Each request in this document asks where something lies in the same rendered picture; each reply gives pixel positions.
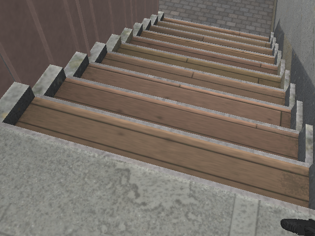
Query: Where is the robot right hand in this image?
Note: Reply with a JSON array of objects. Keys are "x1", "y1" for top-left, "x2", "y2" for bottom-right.
[{"x1": 281, "y1": 218, "x2": 315, "y2": 236}]

